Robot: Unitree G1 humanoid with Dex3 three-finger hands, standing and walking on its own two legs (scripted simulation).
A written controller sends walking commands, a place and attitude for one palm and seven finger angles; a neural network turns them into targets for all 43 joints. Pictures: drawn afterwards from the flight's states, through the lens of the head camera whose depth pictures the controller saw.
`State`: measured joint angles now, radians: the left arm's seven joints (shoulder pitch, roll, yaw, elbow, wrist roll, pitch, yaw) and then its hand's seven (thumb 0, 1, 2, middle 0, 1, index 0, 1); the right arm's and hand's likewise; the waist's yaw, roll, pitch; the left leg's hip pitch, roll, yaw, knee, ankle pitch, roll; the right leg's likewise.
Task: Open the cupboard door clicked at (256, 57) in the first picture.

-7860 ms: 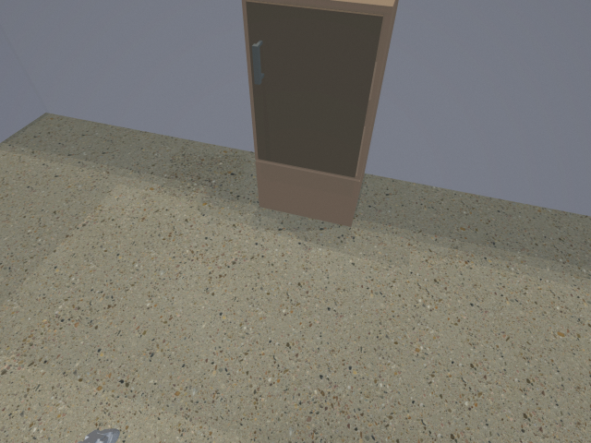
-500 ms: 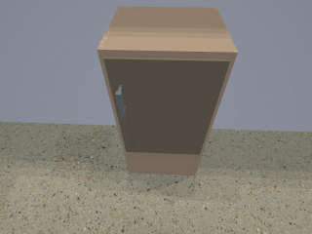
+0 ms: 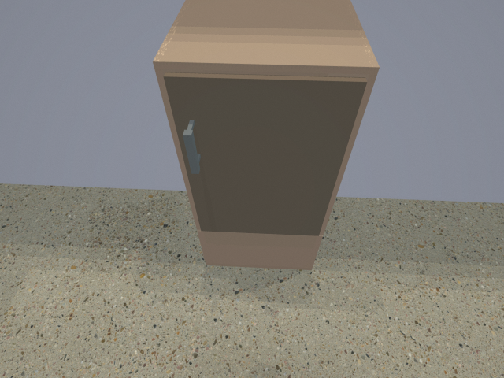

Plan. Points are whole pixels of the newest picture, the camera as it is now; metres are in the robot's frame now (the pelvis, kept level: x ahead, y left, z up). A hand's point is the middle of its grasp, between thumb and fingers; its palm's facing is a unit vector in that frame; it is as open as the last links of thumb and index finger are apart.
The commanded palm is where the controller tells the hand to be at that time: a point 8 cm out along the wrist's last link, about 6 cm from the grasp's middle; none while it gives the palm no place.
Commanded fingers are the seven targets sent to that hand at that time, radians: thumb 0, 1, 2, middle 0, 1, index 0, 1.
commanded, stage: shuffle to correct the standing spot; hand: left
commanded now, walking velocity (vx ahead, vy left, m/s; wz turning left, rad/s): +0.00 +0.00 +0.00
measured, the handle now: (193, 147) +0.61 +0.18 -0.02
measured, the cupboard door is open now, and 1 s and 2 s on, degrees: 0 0 0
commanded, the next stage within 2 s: come to a stop and stand still in 0.22 s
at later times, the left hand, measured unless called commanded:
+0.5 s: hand out of the picture +0.06 +0.18 -0.18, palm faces +0.02 -0.97 -0.22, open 7.4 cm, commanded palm none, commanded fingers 0.00 0.90 0.90 -0.20 -0.30 -0.20 -0.30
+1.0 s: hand out of the picture +0.08 +0.18 -0.18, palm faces +0.04 -0.97 -0.25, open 7.4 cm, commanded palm none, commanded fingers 0.00 0.90 0.90 -0.20 -0.30 -0.20 -0.30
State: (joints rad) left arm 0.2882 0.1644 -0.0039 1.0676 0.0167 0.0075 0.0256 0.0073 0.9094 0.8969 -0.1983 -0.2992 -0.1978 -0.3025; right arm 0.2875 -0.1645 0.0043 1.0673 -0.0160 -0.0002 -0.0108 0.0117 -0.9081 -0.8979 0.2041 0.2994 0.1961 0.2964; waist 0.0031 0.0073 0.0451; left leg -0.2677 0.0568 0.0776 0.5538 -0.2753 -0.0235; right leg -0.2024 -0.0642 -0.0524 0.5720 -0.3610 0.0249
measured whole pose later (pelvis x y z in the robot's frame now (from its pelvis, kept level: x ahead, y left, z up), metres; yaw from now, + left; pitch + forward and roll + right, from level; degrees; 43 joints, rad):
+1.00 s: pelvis +0.05 +0.00 -0.01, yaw +1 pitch -1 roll +1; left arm 0.25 0.16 0.00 1.00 0.02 -0.01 0.04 0.01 0.91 0.90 -0.20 -0.30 -0.20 -0.30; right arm 0.18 -0.18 -0.03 0.95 -0.01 0.01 -0.01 0.01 -0.91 -0.90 0.20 0.30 0.19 0.30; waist 0.00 0.02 0.06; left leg -0.32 0.02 0.10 0.67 -0.32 0.02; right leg -0.27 -0.05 0.00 0.70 -0.41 0.02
